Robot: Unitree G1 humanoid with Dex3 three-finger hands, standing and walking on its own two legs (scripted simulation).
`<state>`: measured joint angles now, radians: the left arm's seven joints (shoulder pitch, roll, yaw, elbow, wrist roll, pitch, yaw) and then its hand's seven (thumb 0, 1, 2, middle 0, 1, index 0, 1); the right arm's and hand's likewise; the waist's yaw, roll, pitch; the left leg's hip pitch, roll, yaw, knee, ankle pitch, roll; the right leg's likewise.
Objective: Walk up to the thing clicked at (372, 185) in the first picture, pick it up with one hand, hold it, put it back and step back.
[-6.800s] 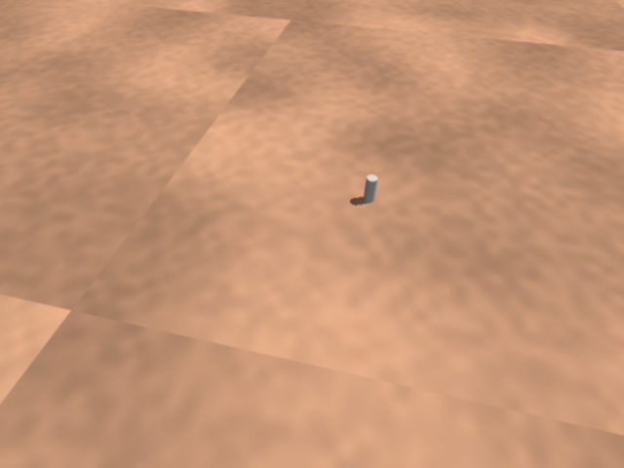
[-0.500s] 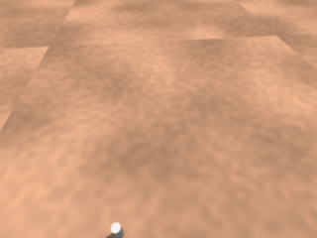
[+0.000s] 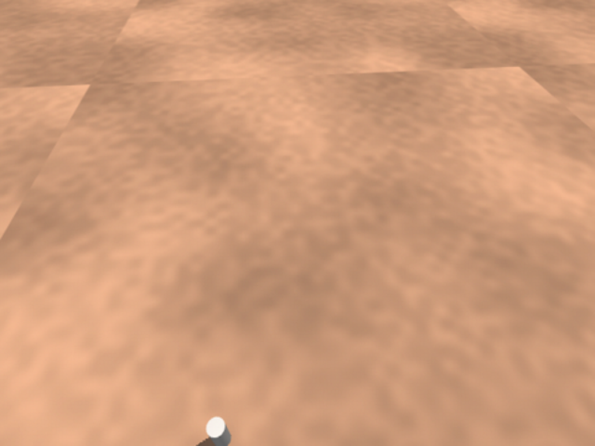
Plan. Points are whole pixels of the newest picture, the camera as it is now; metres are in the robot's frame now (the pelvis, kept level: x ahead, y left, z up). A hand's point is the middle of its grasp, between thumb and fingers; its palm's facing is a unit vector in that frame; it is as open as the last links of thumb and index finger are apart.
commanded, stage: stand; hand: left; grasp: from the side
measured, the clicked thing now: (219, 433) +0.32 +0.23 -0.72
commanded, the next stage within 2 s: go down in 0.78 s
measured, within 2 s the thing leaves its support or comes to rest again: neither
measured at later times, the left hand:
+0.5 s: hand out of the picture +0.08 +0.26 -0.15, palm faces -0.03 -0.94 -0.35, open 7.4 cm
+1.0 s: hand out of the picture +0.11 +0.25 -0.16, palm faces +0.05 -0.94 -0.33, open 8.3 cm
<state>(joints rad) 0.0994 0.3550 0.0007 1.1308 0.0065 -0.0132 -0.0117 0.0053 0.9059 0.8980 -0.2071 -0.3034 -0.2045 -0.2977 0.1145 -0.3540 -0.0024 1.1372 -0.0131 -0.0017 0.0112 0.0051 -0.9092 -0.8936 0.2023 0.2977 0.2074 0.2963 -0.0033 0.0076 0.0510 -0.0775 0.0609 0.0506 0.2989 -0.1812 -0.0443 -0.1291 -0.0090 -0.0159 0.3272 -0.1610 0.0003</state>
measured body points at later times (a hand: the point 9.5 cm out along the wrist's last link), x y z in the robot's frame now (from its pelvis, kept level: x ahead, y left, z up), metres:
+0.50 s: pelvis +0.01 +0.00 +0.00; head +0.01 +0.00 +0.45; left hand +0.08 +0.31 -0.13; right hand +0.08 -0.30 -0.14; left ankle -0.01 +0.15 -0.75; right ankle +0.01 -0.12 -0.75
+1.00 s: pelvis +0.00 +0.00 -0.01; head +0.04 +0.00 +0.44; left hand +0.11 +0.30 -0.13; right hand +0.09 -0.28 -0.14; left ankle -0.01 +0.15 -0.75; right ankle +0.01 -0.12 -0.75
